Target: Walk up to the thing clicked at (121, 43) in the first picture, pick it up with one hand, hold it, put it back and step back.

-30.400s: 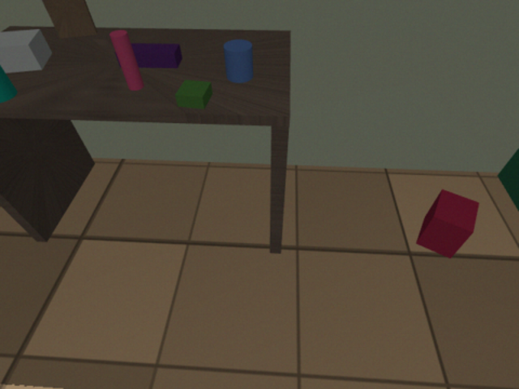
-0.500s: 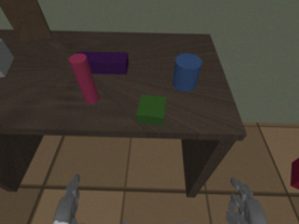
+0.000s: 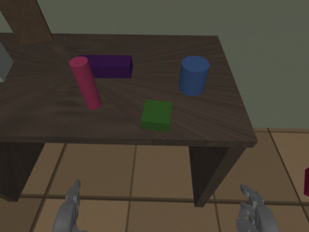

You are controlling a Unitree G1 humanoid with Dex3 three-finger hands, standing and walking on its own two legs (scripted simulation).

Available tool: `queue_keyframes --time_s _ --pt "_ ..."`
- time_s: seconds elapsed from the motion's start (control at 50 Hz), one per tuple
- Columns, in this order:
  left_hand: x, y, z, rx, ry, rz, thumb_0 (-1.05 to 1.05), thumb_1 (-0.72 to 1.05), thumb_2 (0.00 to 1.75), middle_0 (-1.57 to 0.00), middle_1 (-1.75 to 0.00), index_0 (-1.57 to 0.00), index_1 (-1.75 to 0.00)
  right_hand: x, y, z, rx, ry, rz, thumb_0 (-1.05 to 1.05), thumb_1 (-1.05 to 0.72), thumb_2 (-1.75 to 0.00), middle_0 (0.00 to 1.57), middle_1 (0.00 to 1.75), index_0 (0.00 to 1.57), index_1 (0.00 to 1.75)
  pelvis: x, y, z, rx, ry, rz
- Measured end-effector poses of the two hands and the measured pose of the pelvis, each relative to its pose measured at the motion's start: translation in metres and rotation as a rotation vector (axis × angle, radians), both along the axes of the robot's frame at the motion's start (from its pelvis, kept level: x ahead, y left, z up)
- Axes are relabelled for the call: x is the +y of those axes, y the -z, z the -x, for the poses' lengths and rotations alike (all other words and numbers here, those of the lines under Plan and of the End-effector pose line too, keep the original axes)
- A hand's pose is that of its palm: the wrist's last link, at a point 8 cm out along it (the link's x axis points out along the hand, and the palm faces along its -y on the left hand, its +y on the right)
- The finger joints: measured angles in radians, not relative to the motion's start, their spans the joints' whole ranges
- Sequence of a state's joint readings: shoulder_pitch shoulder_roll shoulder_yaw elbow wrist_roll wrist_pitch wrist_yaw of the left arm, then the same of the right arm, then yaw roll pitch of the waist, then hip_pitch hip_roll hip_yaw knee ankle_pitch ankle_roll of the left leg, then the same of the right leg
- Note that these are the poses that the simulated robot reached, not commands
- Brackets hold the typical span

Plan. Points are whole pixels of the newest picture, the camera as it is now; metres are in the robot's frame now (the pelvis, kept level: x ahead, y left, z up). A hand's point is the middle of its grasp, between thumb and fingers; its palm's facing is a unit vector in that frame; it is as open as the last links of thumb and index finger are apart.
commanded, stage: home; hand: left
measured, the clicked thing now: (87, 85) +0.48 +0.22 +0.12
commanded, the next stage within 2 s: stand in 1.60 s
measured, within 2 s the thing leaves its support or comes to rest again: neither
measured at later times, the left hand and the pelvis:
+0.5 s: hand (90, 220) +0.17 +0.18 -0.05, palm faces +0.12 -0.97 -0.22, open 17.7 cm; pelvis +0.00 +0.00 -0.01, yaw +0 degrees
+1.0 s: hand (91, 221) +0.17 +0.18 -0.05, palm faces +0.12 -0.97 -0.23, open 17.7 cm; pelvis +0.00 +0.00 -0.01, yaw +0 degrees
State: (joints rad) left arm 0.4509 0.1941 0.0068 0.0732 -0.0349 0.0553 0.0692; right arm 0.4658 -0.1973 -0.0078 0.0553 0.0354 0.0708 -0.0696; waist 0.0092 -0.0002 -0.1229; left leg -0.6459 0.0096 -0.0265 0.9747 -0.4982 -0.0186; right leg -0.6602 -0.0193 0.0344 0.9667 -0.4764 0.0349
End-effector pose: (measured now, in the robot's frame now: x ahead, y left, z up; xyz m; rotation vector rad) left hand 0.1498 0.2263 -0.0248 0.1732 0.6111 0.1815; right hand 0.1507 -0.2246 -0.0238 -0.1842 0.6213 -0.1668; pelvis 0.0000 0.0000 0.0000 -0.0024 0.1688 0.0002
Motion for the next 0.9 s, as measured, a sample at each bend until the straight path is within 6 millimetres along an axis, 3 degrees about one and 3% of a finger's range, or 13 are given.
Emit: queue_keyframes --time_s 0.9 --pt "0.0009 -0.0009 0.0028 -0.003 0.001 -0.015 -0.02 -0.59 0.01 -0.05 -0.05 -0.05 -0.04 0.0004 -0.0012 0.0031 -0.021 0.011 0.010 0.01 -0.90 -0.90 0.20 0.30 0.20 0.30 0.0013 0.0078 0.0013 0.021 0.001 0.002"
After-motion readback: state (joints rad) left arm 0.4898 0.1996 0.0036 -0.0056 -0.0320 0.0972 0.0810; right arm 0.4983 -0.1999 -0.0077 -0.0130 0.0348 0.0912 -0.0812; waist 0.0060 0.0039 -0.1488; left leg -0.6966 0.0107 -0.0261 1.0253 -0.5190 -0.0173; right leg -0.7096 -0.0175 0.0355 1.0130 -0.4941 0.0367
